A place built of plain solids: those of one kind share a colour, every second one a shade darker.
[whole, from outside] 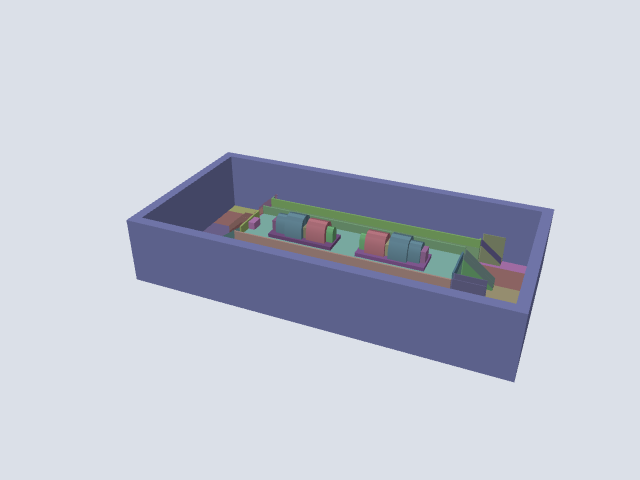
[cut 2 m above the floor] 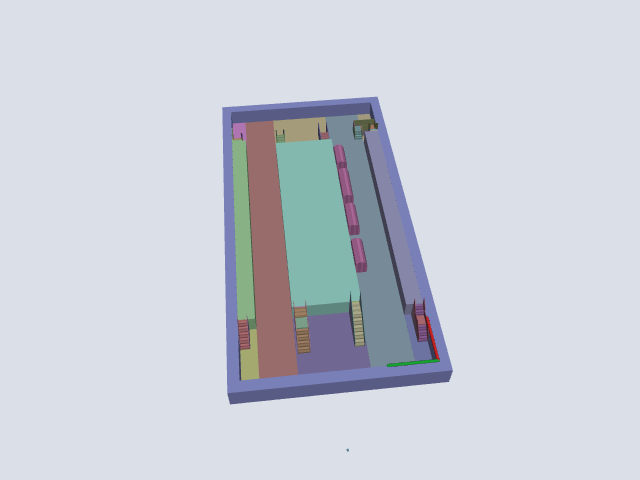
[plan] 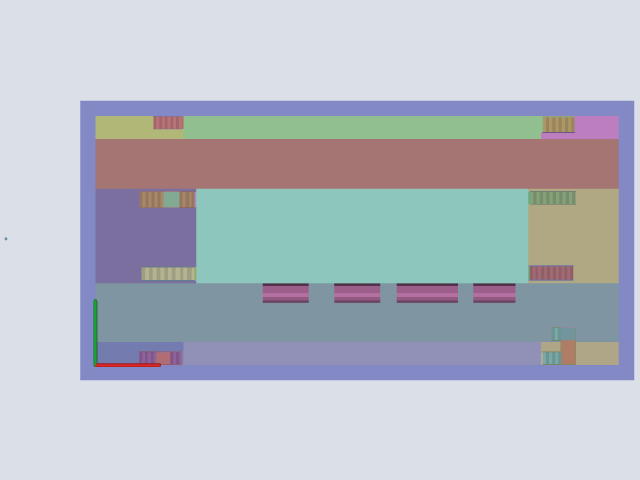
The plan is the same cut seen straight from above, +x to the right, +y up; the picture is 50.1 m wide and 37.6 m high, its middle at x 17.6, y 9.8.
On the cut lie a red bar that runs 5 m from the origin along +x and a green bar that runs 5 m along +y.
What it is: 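A steam power station's turbine hall; the operating floor is a raised block 3.16 m over the basement floor, with 2 turbine sets in line on it, each on its concrete block, a railed walk round them and control desks at one end; The block stands free in the hall's middle; the basement floor runs round it; 4 condensers' shells lie on the basement floor against the block; A steel gallery runs along each long wall, 2.17 m up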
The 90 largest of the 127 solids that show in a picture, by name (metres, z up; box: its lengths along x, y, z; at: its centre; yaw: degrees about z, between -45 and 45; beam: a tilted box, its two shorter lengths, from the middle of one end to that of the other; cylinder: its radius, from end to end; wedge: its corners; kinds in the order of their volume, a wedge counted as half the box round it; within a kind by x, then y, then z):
{
 "wall_brick_1": {"box": [1.2, 21.9, 7.9], "at": [-0.59, 9.76, 3.55]},
 "wall_brick_2": {"box": [9.3, 1.2, 7.9], "at": [3.46, -0.59, 3.55]},
 "wall_brick_3": {"box": [9.3, 1.2, 7.9], "at": [3.46, 20.11, 3.55]},
 "wall_brick_4": {"box": [30.4, 1.2, 7.9], "at": [20.91, -0.59, 3.55]},
 "wall_brick_5": {"box": [30.4, 1.2, 7.9], "at": [20.91, 20.11, 3.55]},
 "wall_brick_6": {"box": [8.5, 1.2, 7.9], "at": [37.96, -0.59, 3.55]},
 "wall_brick_7": {"box": [8.5, 1.2, 7.9], "at": [37.96, 20.11, 3.55]},
 "wall_brick_8": {"box": [1.2, 21.9, 7.9], "at": [41.61, 9.76, 3.55]},
 "floor_tile_1": {"box": [26.0, 7.4, 3.56], "at": [20.91, 10.11, 1.38]},
 "floor_galn_metal_1": {"box": [28.0, 1.8, 2.57], "at": [20.91, 0.91, 0.89]},
 "floor_gals_metal_1": {"box": [28.0, 1.8, 2.57], "at": [20.91, 18.61, 0.89]},
 "floor_hall1a_concrete_1": {"box": [41.0, 4.6, 0.4], "at": [20.51, 4.11, -0.2]},
 "floor_hall3a_concrete_1": {"box": [41.0, 3.9, 0.4], "at": [20.51, 15.76, -0.2]},
 "set_block_concrete_1": {"box": [8.1, 3.2, 0.5], "at": [15.36, 10.11, 3.36]},
 "set_block_concrete_2": {"box": [8.1, 3.2, 0.5], "at": [26.46, 10.11, 3.36]},
 "floor_hall2a_concrete_1": {"box": [7.9, 7.4, 0.4], "at": [3.96, 10.11, -0.2]},
 "floor_hall2b_concrete_1": {"box": [7.1, 7.4, 0.4], "at": [37.46, 10.11, -0.2]},
 "cond_metal_1": {"wedge": [[13.11, 4.89, -0.05], [13.11, 4.89, 1.1], [13.11, 5.09, -0.05], [13.11, 5.09, 1.6], [16.71, 4.89, -0.05], [16.71, 4.89, 1.1], [16.71, 5.09, -0.05], [16.71, 5.09, 1.6]]},
 "cond_metal_2": {"wedge": [[13.11, 5.09, -0.05], [13.11, 5.09, 1.6], [13.11, 5.33, -0.05], [13.11, 5.33, 1.78], [16.71, 5.09, -0.05], [16.71, 5.09, 1.6], [16.71, 5.33, -0.05], [16.71, 5.33, 1.78]]},
 "cond_metal_3": {"wedge": [[13.11, 5.33, -0.05], [13.11, 5.33, 1.78], [13.11, 5.64, -0.05], [13.11, 5.64, 1.85], [16.71, 5.33, -0.05], [16.71, 5.33, 1.78], [16.71, 5.64, -0.05], [16.71, 5.64, 1.85]]},
 "cond_metal_4": {"wedge": [[13.11, 5.64, -0.05], [13.11, 5.64, 1.85], [13.11, 5.95, -0.05], [13.11, 5.95, 1.78], [16.71, 5.64, -0.05], [16.71, 5.64, 1.85], [16.71, 5.95, -0.05], [16.71, 5.95, 1.78]]},
 "cond_metal_5": {"wedge": [[13.11, 5.95, -0.05], [13.11, 5.95, 1.78], [13.11, 6.2, -0.05], [13.11, 6.2, 1.6], [16.71, 5.95, -0.05], [16.71, 5.95, 1.78], [16.71, 6.2, -0.05], [16.71, 6.2, 1.6]]},
 "cond_metal_6": {"wedge": [[13.11, 6.2, -0.05], [13.11, 6.2, 1.6], [13.11, 6.39, -0.05], [13.11, 6.39, 1.1], [16.71, 6.2, -0.05], [16.71, 6.2, 1.6], [16.71, 6.39, -0.05], [16.71, 6.39, 1.1]]},
 "cond_metal_7": {"wedge": [[18.71, 4.89, -0.05], [18.71, 4.89, 1.1], [18.71, 5.09, -0.05], [18.71, 5.09, 1.6], [22.31, 4.89, -0.05], [22.31, 4.89, 1.1], [22.31, 5.09, -0.05], [22.31, 5.09, 1.6]]},
 "cond_metal_8": {"wedge": [[18.71, 5.09, -0.05], [18.71, 5.09, 1.6], [18.71, 5.33, -0.05], [18.71, 5.33, 1.78], [22.31, 5.09, -0.05], [22.31, 5.09, 1.6], [22.31, 5.33, -0.05], [22.31, 5.33, 1.78]]},
 "cond_metal_9": {"wedge": [[18.71, 5.33, -0.05], [18.71, 5.33, 1.78], [18.71, 5.64, -0.05], [18.71, 5.64, 1.85], [22.31, 5.33, -0.05], [22.31, 5.33, 1.78], [22.31, 5.64, -0.05], [22.31, 5.64, 1.85]]},
 "cond_metal_10": {"wedge": [[18.71, 5.64, -0.05], [18.71, 5.64, 1.85], [18.71, 5.95, -0.05], [18.71, 5.95, 1.78], [22.31, 5.64, -0.05], [22.31, 5.64, 1.85], [22.31, 5.95, -0.05], [22.31, 5.95, 1.78]]},
 "cond_metal_11": {"wedge": [[18.71, 5.95, -0.05], [18.71, 5.95, 1.78], [18.71, 6.2, -0.05], [18.71, 6.2, 1.6], [22.31, 5.95, -0.05], [22.31, 5.95, 1.78], [22.31, 6.2, -0.05], [22.31, 6.2, 1.6]]},
 "cond_metal_12": {"wedge": [[18.71, 6.2, -0.05], [18.71, 6.2, 1.6], [18.71, 6.39, -0.05], [18.71, 6.39, 1.1], [22.31, 6.2, -0.05], [22.31, 6.2, 1.6], [22.31, 6.39, -0.05], [22.31, 6.39, 1.1]]},
 "cond_metal_13": {"wedge": [[23.61, 4.89, -0.05], [23.61, 4.89, 1.1], [23.61, 5.09, -0.05], [23.61, 5.09, 1.6], [28.41, 4.89, -0.05], [28.41, 4.89, 1.1], [28.41, 5.09, -0.05], [28.41, 5.09, 1.6]]},
 "cond_metal_14": {"wedge": [[23.61, 5.09, -0.05], [23.61, 5.09, 1.6], [23.61, 5.33, -0.05], [23.61, 5.33, 1.78], [28.41, 5.09, -0.05], [28.41, 5.09, 1.6], [28.41, 5.33, -0.05], [28.41, 5.33, 1.78]]},
 "cond_metal_15": {"wedge": [[23.61, 5.33, -0.05], [23.61, 5.33, 1.78], [23.61, 5.64, -0.05], [23.61, 5.64, 1.85], [28.41, 5.33, -0.05], [28.41, 5.33, 1.78], [28.41, 5.64, -0.05], [28.41, 5.64, 1.85]]},
 "cond_metal_16": {"wedge": [[23.61, 5.64, -0.05], [23.61, 5.64, 1.85], [23.61, 5.95, -0.05], [23.61, 5.95, 1.78], [28.41, 5.64, -0.05], [28.41, 5.64, 1.85], [28.41, 5.95, -0.05], [28.41, 5.95, 1.78]]},
 "cond_metal_17": {"wedge": [[23.61, 5.95, -0.05], [23.61, 5.95, 1.78], [23.61, 6.2, -0.05], [23.61, 6.2, 1.6], [28.41, 5.95, -0.05], [28.41, 5.95, 1.78], [28.41, 6.2, -0.05], [28.41, 6.2, 1.6]]},
 "cond_metal_18": {"wedge": [[23.61, 6.2, -0.05], [23.61, 6.2, 1.6], [23.61, 6.39, -0.05], [23.61, 6.39, 1.1], [28.41, 6.2, -0.05], [28.41, 6.2, 1.6], [28.41, 6.39, -0.05], [28.41, 6.39, 1.1]]},
 "cond_metal_19": {"wedge": [[29.61, 5.09, -0.05], [29.61, 5.09, 1.6], [29.61, 5.33, -0.05], [29.61, 5.33, 1.78], [32.91, 5.09, -0.05], [32.91, 5.09, 1.6], [32.91, 5.33, -0.05], [32.91, 5.33, 1.78]]},
 "cond_metal_20": {"wedge": [[29.61, 5.33, -0.05], [29.61, 5.33, 1.78], [29.61, 5.64, -0.05], [29.61, 5.64, 1.85], [32.91, 5.33, -0.05], [32.91, 5.33, 1.78], [32.91, 5.64, -0.05], [32.91, 5.64, 1.85]]},
 "cond_metal_21": {"wedge": [[29.61, 5.64, -0.05], [29.61, 5.64, 1.85], [29.61, 5.95, -0.05], [29.61, 5.95, 1.78], [32.91, 5.64, -0.05], [32.91, 5.64, 1.85], [32.91, 5.95, -0.05], [32.91, 5.95, 1.78]]},
 "cond_metal_22": {"wedge": [[29.61, 5.95, -0.05], [29.61, 5.95, 1.78], [29.61, 6.2, -0.05], [29.61, 6.2, 1.6], [32.91, 5.95, -0.05], [32.91, 5.95, 1.78], [32.91, 6.2, -0.05], [32.91, 6.2, 1.6]]},
 "set_metal_1": {"wedge": [[13.42, 8.74, 3.61], [13.42, 8.74, 4.76], [13.42, 9.09, 3.61], [13.42, 9.09, 5.69], [15.6, 8.74, 3.61], [15.6, 8.74, 4.76], [15.6, 9.09, 3.61], [15.6, 9.09, 5.69]]},
 "set_metal_2": {"wedge": [[13.42, 9.09, 3.61], [13.42, 9.09, 5.69], [13.42, 9.55, 3.61], [13.42, 9.55, 6.01], [15.6, 9.09, 3.61], [15.6, 9.09, 5.69], [15.6, 9.55, 3.61], [15.6, 9.55, 6.01]]},
 "set_metal_3": {"wedge": [[13.42, 9.55, 3.61], [13.42, 9.55, 6.01], [13.42, 10.11, 3.61], [13.42, 10.11, 6.14], [15.6, 9.55, 3.61], [15.6, 9.55, 6.01], [15.6, 10.11, 3.61], [15.6, 10.11, 6.14]]},
 "set_metal_4": {"wedge": [[13.42, 10.11, 3.61], [13.42, 10.11, 6.14], [13.42, 10.68, 3.61], [13.42, 10.68, 6.01], [15.6, 10.11, 3.61], [15.6, 10.11, 6.14], [15.6, 10.68, 3.61], [15.6, 10.68, 6.01]]},
 "set_metal_5": {"wedge": [[26.22, 8.74, 3.61], [26.22, 8.74, 4.81], [26.22, 9.09, 3.61], [26.22, 9.09, 5.74], [28.41, 8.74, 3.61], [28.41, 8.74, 4.81], [28.41, 9.09, 3.61], [28.41, 9.09, 5.74]]},
 "set_metal_6": {"wedge": [[26.22, 9.09, 3.61], [26.22, 9.09, 5.74], [26.22, 9.55, 3.61], [26.22, 9.55, 6.06], [28.41, 9.09, 3.61], [28.41, 9.09, 5.74], [28.41, 9.55, 3.61], [28.41, 9.55, 6.06]]},
 "set_metal_7": {"wedge": [[26.22, 9.55, 3.61], [26.22, 9.55, 6.06], [26.22, 10.11, 3.61], [26.22, 10.11, 6.19], [28.41, 9.55, 3.61], [28.41, 9.55, 6.06], [28.41, 10.11, 3.61], [28.41, 10.11, 6.19]]},
 "rail_1": {"box": [28.0, 0.2, 1.1], "at": [20.91, 17.81, 2.72]},
 "step_opse_1": {"box": [0.32, 1.2, 1.52], "at": [5.03, 12.96, 0.71]},
 "step_opse_2": {"box": [0.32, 1.2, 1.74], "at": [5.26, 12.96, 0.82]},
 "step_opse_3": {"box": [0.32, 1.2, 2.16], "at": [6.75, 12.96, 1.03]},
 "step_opse_4": {"box": [0.32, 1.2, 2.37], "at": [6.98, 12.96, 1.13]},
 "step_opse_5": {"box": [0.32, 1.2, 2.58], "at": [7.22, 12.96, 1.24]},
 "step_opse_6": {"box": [0.32, 1.2, 2.79], "at": [7.46, 12.96, 1.34]},
 "step_opse_7": {"box": [0.32, 1.2, 3.0], "at": [7.69, 12.96, 1.45]},
 "set_gen_metal_1": {"wedge": [[16.09, 8.96, 3.61], [16.09, 8.96, 4.76], [16.09, 9.26, 3.61], [16.09, 9.26, 5.54], [18.44, 8.96, 3.61], [18.44, 8.96, 4.76], [18.44, 9.26, 3.61], [18.44, 9.26, 5.54]]},
 "set_gen_metal_2": {"wedge": [[16.09, 9.26, 3.61], [16.09, 9.26, 5.54], [16.09, 9.64, 3.61], [16.09, 9.64, 5.81], [18.44, 9.26, 3.61], [18.44, 9.26, 5.54], [18.44, 9.64, 3.61], [18.44, 9.64, 5.81]]},
 "set_gen_metal_3": {"wedge": [[16.09, 9.64, 3.61], [16.09, 9.64, 5.81], [16.09, 10.11, 3.61], [16.09, 10.11, 5.91], [18.44, 9.64, 3.61], [18.44, 9.64, 5.81], [18.44, 10.11, 3.61], [18.44, 10.11, 5.91]]},
 "set_gen_metal_4": {"wedge": [[23.38, 8.96, 3.61], [23.38, 8.96, 4.81], [23.38, 9.26, 3.61], [23.38, 9.26, 5.59], [25.73, 8.96, 3.61], [25.73, 8.96, 4.81], [25.73, 9.26, 3.61], [25.73, 9.26, 5.59]]},
 "set_gen_metal_5": {"wedge": [[23.38, 9.26, 3.61], [23.38, 9.26, 5.59], [23.38, 9.64, 3.61], [23.38, 9.64, 5.86], [25.73, 9.26, 3.61], [25.73, 9.26, 5.59], [25.73, 9.64, 3.61], [25.73, 9.64, 5.86]]},
 "set_gen_metal_6": {"wedge": [[23.38, 9.64, 3.61], [23.38, 9.64, 5.86], [23.38, 10.11, 3.61], [23.38, 10.11, 5.96], [25.73, 9.64, 3.61], [25.73, 9.64, 5.86], [25.73, 10.11, 3.61], [25.73, 10.11, 5.96]]},
 "rail_opn_1": {"box": [26.0, 0.2, 1.1], "at": [20.91, 6.51, 3.71]},
 "rail_ops_1": {"box": [26.0, 0.2, 1.1], "at": [20.91, 13.71, 3.71]},
 "floor_hall0a_concrete_1": {"box": [6.9, 1.8, 0.4], "at": [3.46, 0.91, -0.2]},
 "floor_hall4a_concrete_1": {"box": [6.9, 1.8, 0.4], "at": [3.46, 18.61, -0.2]},
 "step_opne_1": {"box": [0.37, 0.99, 1.52], "at": [5.58, 7.15, 0.71]},
 "step_opne_2": {"box": [0.37, 0.99, 1.74], "at": [5.88, 7.15, 0.82]},
 "step_opne_3": {"box": [0.37, 0.99, 1.95], "at": [6.18, 7.15, 0.92]},
 "step_opne_4": {"box": [0.37, 0.99, 2.16], "at": [6.47, 7.15, 1.03]},
 "step_opne_5": {"box": [0.37, 0.99, 2.58], "at": [7.07, 7.15, 1.24]},
 "step_opne_6": {"box": [0.37, 0.99, 2.79], "at": [7.37, 7.15, 1.34]},
 "floor_hall0b_concrete_1": {"box": [6.1, 1.8, 0.4], "at": [37.96, 0.91, -0.2]},
 "floor_hall4b_concrete_1": {"box": [6.1, 1.8, 0.4], "at": [37.96, 18.61, -0.2]},
 "floor_opse_l1a_1": {"box": [1.27, 1.2, 1.95], "at": [5.98, 12.96, 0.92]},
 "wall_opnw_1": {"box": [3.43, 0.1, 4.31], "at": [35.75, 6.66, 2.1]},
 "wall_opnw_2": {"box": [3.43, 0.1, 4.31], "at": [35.75, 7.77, 2.1]},
 "set_stand_metal_1": {"box": [0.57, 1.41, 1.4], "at": [11.76, 10.11, 4.31]},
 "set_stand_metal_2": {"box": [0.57, 1.41, 1.45], "at": [30.07, 10.11, 4.33]},
 "step_galsw_1": {"box": [0.33, 1.16, 2.02], "at": [35.13, 18.83, 0.96]},
 "step_galsw_2": {"box": [0.33, 1.16, 1.83], "at": [35.38, 18.83, 0.86]},
 "step_galsw_3": {"box": [0.33, 1.16, 1.63], "at": [35.63, 18.83, 0.76]},
 "floor_galnw_1": {"box": [1.12, 1.89, 0.84], "at": [37.05, 1.0, 0.37]},
 "step_opsw_1": {"box": [0.34, 0.94, 2.79], "at": [34.4, 13.09, 1.34]},
 "step_opsw_2": {"box": [0.34, 0.94, 1.95], "at": [35.41, 13.09, 0.92]},
 "floor_galne_l1a_1": {"box": [1.11, 0.96, 1.32], "at": [5.34, 0.54, 0.61]},
 "desk_con_metal_1": {"box": [0.82, 1.5, 0.97], "at": [8.57, 10.11, 3.6]},
 "set_ped_metal_1": {"box": [0.49, 1.66, 1.45], "at": [25.98, 10.11, 4.33]},
 "rail_opw_1": {"box": [0.2, 4.75, 1.1], "at": [33.81, 10.2, 3.71]},
 "rail_ope_1": {"box": [0.2, 4.62, 1.1], "at": [8.01, 10.01, 3.71]},
 "floor_galnw_l1a_1": {"box": [1.14, 0.95, 0.84], "at": [37.04, 2.42, 0.37]},
 "wall_galsw_1": {"box": [2.54, 0.1, 3.32], "at": [36.3, 19.46, 1.61]}
}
